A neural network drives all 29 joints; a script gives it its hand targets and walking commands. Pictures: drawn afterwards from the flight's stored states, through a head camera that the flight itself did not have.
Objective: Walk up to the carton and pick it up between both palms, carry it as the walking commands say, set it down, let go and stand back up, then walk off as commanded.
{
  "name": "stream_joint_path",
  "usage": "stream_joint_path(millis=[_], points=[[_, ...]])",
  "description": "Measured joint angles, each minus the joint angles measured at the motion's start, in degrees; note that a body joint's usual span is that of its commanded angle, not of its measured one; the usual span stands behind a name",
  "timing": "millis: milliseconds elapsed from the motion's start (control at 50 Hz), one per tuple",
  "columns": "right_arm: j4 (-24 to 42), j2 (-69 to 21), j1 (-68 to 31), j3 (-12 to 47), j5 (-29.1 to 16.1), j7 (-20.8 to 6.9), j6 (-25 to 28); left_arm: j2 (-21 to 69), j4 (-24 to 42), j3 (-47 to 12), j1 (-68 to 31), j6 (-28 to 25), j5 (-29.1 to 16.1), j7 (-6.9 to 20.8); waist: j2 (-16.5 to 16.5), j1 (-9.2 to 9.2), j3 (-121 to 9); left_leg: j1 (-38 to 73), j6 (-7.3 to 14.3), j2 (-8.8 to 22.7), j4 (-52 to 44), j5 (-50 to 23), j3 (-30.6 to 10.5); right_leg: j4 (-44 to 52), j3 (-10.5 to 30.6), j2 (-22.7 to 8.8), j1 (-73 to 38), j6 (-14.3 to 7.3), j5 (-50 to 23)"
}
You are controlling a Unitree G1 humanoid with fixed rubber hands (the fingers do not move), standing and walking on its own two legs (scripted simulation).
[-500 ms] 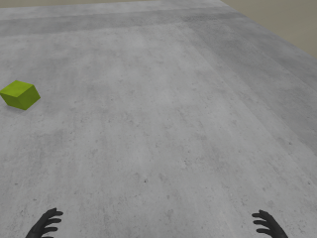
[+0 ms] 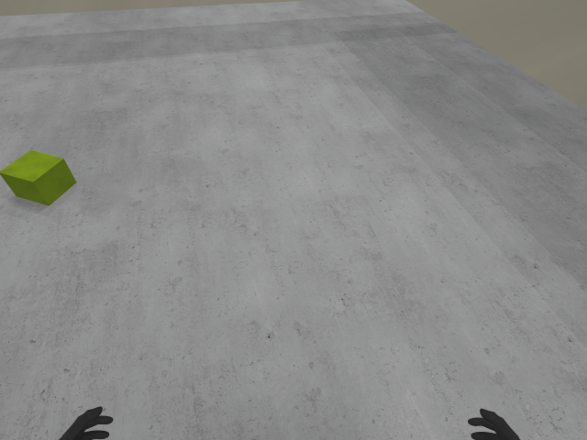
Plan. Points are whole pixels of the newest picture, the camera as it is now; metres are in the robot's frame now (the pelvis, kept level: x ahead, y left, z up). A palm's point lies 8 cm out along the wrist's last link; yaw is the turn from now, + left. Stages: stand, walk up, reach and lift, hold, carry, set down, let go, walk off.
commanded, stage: stand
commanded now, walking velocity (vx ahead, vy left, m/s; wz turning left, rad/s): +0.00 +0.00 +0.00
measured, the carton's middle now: (39, 177) +1.40 +1.23 -0.69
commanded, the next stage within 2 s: walk up in 1.94 s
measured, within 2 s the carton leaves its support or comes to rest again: neither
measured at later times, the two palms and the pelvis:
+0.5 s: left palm out of the picture +0.11 +0.31 -0.08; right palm out of the picture +0.11 -0.31 -0.08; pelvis +0.00 +0.00 +0.02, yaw +0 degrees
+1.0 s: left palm out of the picture +0.10 +0.31 -0.08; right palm out of the picture +0.10 -0.31 -0.08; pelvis +0.00 +0.00 +0.02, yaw +0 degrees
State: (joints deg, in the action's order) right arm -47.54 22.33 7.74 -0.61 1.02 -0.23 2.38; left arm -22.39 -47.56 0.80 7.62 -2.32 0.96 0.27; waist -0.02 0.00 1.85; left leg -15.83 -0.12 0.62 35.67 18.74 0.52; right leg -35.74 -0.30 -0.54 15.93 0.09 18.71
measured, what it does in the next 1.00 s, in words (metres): stands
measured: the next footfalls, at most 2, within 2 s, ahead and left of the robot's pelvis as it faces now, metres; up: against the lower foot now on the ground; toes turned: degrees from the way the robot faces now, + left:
none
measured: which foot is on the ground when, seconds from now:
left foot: down 0.00-1.00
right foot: down 0.00-1.00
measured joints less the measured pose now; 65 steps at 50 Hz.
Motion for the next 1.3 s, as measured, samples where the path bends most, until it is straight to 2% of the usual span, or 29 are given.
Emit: stream_joint_path(millis=[600,1300], points=[[-11.32,0.32,-2.72,0.56,-0.29,-0.02,-0.77,-0.26,-10.91,-0.88,-2.56,0.68,-0.26,-0.03,0.00,-0.02,0.34,7.32,-0.28,0.05,-13.33,-7.12,0.01,13.27,-0.06,0.03,-7.30,0.16,-7.08],[-13.28,0.53,-2.89,0.36,-0.37,0.22,-1.26,-0.46,-12.89,-0.75,-2.88,1.18,-0.37,-0.27,0.03,-0.02,0.49,8.90,-0.44,0.12,-15.94,-7.98,-0.23,15.88,-0.14,-0.02,-8.94,0.24,-7.89]])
